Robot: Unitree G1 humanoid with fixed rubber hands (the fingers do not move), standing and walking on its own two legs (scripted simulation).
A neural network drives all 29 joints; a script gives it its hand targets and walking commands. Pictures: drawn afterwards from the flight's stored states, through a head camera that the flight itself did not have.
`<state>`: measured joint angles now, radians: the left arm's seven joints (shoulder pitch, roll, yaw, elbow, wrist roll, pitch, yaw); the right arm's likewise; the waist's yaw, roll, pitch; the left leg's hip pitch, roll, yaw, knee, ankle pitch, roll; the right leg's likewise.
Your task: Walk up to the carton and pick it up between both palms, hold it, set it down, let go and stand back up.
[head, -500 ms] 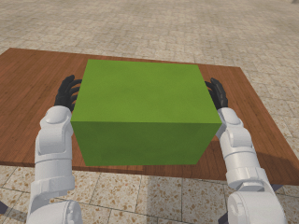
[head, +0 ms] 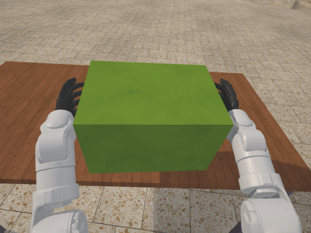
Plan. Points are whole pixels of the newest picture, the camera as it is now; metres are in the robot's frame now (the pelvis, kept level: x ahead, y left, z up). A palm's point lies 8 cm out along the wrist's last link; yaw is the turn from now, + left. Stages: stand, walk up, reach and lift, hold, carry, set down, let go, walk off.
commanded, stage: reach and lift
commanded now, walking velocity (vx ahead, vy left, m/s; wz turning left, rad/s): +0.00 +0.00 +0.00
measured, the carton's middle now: (150, 116) +0.37 +0.00 +0.15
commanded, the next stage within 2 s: hold in 0.10 s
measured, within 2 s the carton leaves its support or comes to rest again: neither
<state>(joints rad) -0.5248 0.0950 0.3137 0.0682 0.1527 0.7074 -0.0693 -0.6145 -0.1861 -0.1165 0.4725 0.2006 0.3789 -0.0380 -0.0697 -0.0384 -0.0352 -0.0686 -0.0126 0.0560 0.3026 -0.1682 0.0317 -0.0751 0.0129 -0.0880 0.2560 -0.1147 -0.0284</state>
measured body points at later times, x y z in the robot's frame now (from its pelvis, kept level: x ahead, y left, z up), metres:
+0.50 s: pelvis -0.01 +0.00 +0.00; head -0.06 +0.02 +0.45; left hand +0.35 +0.21 +0.21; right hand +0.37 -0.19 +0.21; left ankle +0.00 +0.09 -0.75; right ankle +0.02 -0.10 -0.75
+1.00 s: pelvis -0.01 +0.00 +0.00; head -0.05 +0.02 +0.45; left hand +0.36 +0.21 +0.18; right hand +0.37 -0.19 +0.19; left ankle +0.00 +0.09 -0.75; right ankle +0.02 -0.10 -0.75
